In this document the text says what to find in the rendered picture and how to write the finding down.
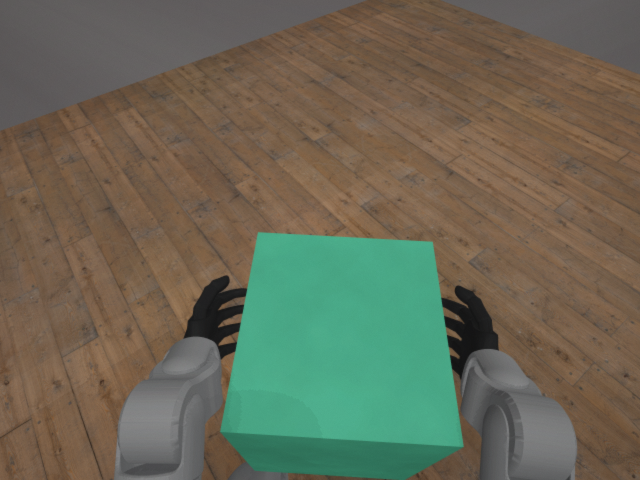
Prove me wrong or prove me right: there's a left robot hand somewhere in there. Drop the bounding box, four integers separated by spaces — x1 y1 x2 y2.
183 275 247 359

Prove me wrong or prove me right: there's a right robot forearm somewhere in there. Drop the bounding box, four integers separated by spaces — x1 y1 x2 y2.
460 349 577 480

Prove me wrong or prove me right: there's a left robot forearm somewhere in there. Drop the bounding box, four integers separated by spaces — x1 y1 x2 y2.
114 337 223 480

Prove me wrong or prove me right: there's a carton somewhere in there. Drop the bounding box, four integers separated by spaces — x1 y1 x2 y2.
220 232 464 480

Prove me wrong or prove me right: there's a right robot hand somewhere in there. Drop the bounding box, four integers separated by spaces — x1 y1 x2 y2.
441 285 499 379

